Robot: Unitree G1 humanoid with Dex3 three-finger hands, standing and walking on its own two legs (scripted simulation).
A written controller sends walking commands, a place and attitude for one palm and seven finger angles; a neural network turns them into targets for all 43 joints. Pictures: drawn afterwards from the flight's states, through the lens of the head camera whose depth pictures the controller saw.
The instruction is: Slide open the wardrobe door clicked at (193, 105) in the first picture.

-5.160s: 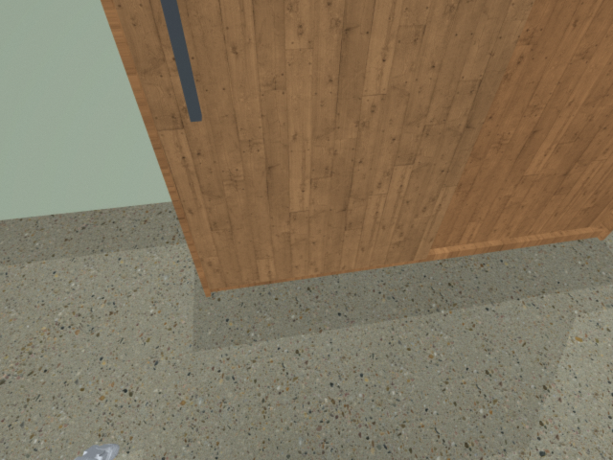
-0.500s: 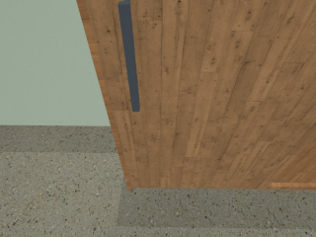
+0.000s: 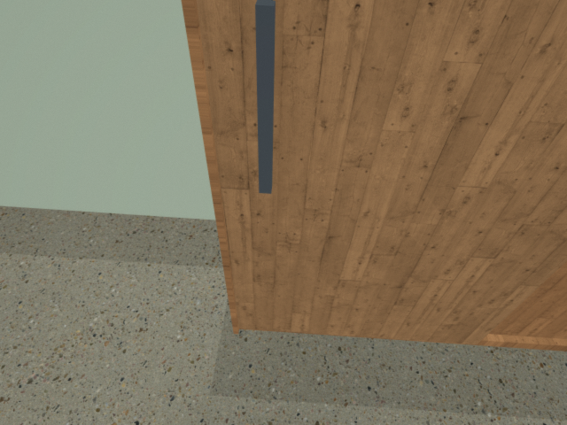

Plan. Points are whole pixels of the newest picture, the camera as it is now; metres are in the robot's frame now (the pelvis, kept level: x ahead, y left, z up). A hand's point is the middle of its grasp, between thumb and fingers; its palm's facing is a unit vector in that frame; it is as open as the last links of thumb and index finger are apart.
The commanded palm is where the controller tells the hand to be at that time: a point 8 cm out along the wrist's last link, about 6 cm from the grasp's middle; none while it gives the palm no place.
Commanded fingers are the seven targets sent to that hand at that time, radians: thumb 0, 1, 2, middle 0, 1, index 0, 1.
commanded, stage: look again from close up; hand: left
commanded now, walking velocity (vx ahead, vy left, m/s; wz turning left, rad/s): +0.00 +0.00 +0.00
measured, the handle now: (266, 108) +0.55 +0.07 +0.19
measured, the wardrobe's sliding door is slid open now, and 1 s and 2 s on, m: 0.00 0.00 0.00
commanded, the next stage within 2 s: none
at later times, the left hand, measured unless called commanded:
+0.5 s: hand out of the picture -0.01 +0.19 -0.18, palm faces +0.03 -0.98 -0.19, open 7.4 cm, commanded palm none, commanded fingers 0.00 0.90 0.90 -0.20 -0.30 -0.20 -0.30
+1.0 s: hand out of the picture -0.01 +0.18 -0.18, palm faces +0.01 -0.98 -0.18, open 7.4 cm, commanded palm none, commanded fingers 0.00 0.90 0.90 -0.20 -0.30 -0.20 -0.30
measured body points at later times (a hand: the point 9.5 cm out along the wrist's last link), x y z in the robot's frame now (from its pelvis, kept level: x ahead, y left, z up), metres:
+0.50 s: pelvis +0.00 +0.02 +0.00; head -0.01 +0.02 +0.45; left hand -0.01 +0.24 -0.16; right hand +0.01 -0.21 -0.15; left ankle +0.03 +0.11 -0.74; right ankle +0.01 -0.12 -0.74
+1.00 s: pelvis +0.00 +0.01 +0.00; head +0.00 +0.02 +0.45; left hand -0.01 +0.23 -0.16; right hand +0.00 -0.21 -0.16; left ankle +0.03 +0.11 -0.74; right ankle +0.01 -0.12 -0.74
